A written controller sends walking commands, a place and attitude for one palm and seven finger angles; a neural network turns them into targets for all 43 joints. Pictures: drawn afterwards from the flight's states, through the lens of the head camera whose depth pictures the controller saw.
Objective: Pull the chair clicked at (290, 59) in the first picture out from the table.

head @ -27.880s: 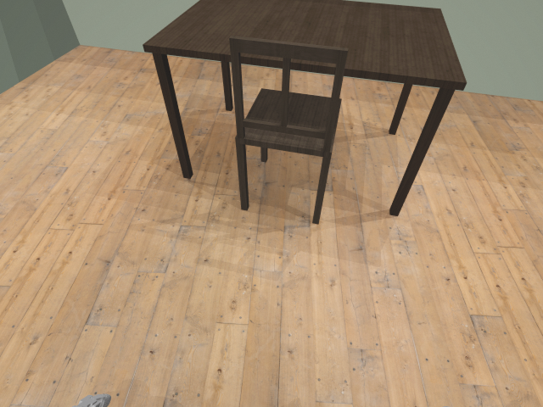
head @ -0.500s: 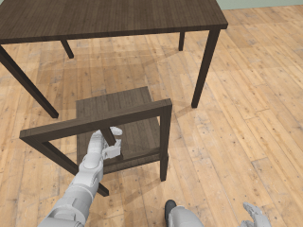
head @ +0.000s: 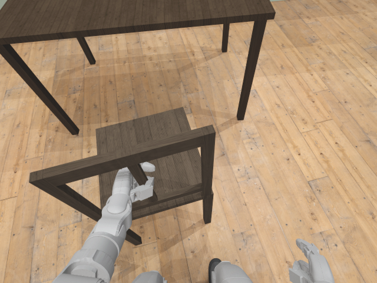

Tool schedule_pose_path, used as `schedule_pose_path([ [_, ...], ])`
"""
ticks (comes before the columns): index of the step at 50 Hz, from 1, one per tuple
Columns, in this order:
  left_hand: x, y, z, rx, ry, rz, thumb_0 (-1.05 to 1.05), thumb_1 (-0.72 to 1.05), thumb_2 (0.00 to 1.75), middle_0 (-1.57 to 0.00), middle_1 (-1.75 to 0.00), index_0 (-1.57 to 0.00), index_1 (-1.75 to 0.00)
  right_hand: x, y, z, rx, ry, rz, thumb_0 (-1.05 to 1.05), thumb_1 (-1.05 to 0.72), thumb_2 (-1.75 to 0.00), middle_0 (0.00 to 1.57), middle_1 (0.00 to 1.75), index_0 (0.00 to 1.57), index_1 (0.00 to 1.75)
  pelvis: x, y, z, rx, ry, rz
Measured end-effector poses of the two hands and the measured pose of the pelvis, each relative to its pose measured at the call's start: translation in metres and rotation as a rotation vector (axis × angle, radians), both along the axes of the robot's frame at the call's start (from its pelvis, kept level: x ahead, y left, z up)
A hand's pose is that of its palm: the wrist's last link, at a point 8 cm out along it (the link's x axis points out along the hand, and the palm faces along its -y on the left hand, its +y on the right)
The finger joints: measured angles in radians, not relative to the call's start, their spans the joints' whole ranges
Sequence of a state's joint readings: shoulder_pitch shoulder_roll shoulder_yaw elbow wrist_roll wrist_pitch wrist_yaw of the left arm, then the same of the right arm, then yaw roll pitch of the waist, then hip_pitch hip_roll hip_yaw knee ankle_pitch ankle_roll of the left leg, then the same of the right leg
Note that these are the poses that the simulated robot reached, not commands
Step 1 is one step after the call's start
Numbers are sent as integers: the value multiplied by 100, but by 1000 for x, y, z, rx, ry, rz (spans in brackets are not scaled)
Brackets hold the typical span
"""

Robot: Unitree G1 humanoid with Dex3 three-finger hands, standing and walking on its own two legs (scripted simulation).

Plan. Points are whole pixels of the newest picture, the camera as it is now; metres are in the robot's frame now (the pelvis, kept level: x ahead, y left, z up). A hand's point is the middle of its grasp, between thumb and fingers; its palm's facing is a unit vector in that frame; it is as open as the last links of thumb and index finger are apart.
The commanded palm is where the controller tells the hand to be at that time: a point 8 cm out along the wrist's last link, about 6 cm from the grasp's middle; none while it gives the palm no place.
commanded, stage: step backward, pulling the chair out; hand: left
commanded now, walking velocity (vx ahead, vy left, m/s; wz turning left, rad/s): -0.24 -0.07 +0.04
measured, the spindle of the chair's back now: (144, 183) +0.36 +0.12 -0.11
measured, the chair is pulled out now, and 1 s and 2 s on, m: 0.54 0.66 0.66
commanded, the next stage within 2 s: stop walking, hand still on the chair in 0.06 s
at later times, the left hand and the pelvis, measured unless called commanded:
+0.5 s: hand (138, 239) +0.22 +0.11 -0.06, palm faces -0.06 -0.99 -0.15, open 5.4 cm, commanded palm +0.20 +0.16 -0.05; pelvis -0.07 +0.01 -0.01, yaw +0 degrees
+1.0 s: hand (137, 245) +0.20 +0.11 -0.06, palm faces -0.15 -0.98 -0.14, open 5.5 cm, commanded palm +0.20 +0.17 -0.05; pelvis -0.05 +0.04 +0.00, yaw -2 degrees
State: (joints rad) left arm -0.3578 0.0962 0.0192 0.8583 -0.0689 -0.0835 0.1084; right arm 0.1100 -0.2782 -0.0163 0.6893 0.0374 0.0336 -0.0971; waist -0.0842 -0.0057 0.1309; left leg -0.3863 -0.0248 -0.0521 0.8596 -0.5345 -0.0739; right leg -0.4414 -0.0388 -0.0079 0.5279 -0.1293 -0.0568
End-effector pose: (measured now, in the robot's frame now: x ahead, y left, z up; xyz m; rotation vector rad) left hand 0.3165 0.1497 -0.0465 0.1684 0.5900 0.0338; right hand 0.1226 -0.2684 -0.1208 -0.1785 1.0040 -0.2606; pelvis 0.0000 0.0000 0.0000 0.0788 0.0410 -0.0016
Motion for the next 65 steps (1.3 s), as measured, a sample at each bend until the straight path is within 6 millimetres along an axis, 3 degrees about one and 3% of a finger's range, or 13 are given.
schedule_pose_path([
  [7, -42, 5, -2, -27, -42, -94, 3, 69, 73, -19, -116, -50, -145, -39, 13, 5, -83, -1, 5, 1, -90, -90, 20, 30, 20, 30, -33, 26, -11, -50, 9, 37],
  [12, -71, 12, 1, -32, -18, -95, 3, 70, 74, -16, -115, -50, -145, -67, 44, 1, -9, 18, 26, 1, -90, -90, 20, 30, 20, 30, -41, 23, -7, -61, -17, 6],
  [16, -88, 15, 1, -12, -16, -80, 3, 68, 75, -20, -114, -50, -145, -82, 61, -16, 90, 20, 47, 1, -90, -90, 20, 30, 20, 30, -47, 17, -9, -71, -25, -16],
  [19, -99, 15, 2, -11, -6, -57, 4, 67, 76, -21, -111, -50, -145, -92, 64, -22, 127, 27, 40, 1, -90, -90, 20, 30, 20, 30, -58, 12, -8, -74, -36, -6],
  [23, -111, 14, 2, -14, 0, -45, 5, 67, 76, -21, -111, -50, -145, -100, 53, -18, 94, 18, 50, 1, -90, -90, 20, 30, 20, 30, -69, 10, -6, -64, -42, 6],
  [27, -120, 14, 2, -15, 1, -41, 5, 67, 77, -21, -112, -50, -145, -101, 37, -8, 36, -14, 41, 1, -90, -90, 20, 30, 20, 30, -75, 11, -5, -58, -61, -11],
  [34, -127, 13, 3, -18, 10, -53, 6, 67, 77, -20, -113, -50, -145, -94, 21, 13, -32, -74, 8, 1, -90, -90, 20, 30, 20, 30, -66, 16, 0, -66, -55, -22],
  [43, -124, 16, 2, -18, 18, -110, 5, 65, 78, -20, -117, -50, -145, -68, 44, 16, -12, -114, 17, 1, -90, -90, 20, 30, 20, 30, -51, 30, 2, -74, -47, -33],
  [53, -122, 17, 2, -24, 20, -135, 5, 65, 78, -19, -119, -50, -145, -42, 75, 17, 37, -150, 65, 1, -90, -90, 20, 30, 20, 30, -47, 37, 2, -71, -41, -32],
  [59, -122, 17, 2, -28, 21, -134, 5, 65, 78, -18, -120, -50, -145, -41, 76, 17, 33, -142, 71, 1, -90, -90, 20, 30, 20, 30, -46, 38, 3, -72, -35, -31],
  [65, -118, 21, -1, -68, 20, -107, 5, 58, 75, -23, -126, -50, -145, -48, 63, 20, 46, -143, 54, 1, -90, -90, 20, 30, 20, 30, -50, 35, -2, -69, 22, -2],
])
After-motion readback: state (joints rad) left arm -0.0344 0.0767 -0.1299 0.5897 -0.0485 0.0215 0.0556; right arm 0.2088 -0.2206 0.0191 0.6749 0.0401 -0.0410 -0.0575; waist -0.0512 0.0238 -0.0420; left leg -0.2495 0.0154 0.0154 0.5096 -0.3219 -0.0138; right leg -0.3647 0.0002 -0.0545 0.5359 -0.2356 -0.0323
